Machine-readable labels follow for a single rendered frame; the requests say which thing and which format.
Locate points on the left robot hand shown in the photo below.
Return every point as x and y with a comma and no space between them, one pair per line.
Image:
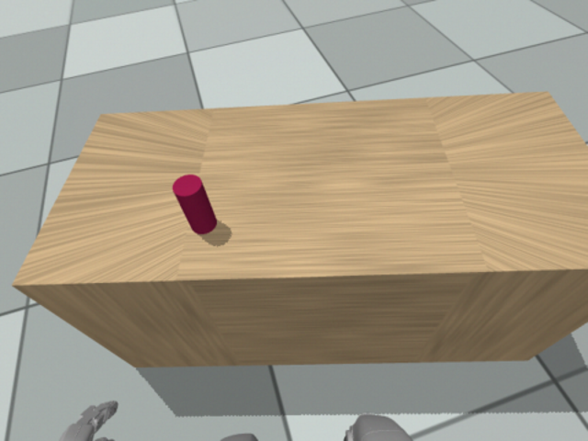
90,421

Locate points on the can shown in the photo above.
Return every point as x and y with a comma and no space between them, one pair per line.
194,201

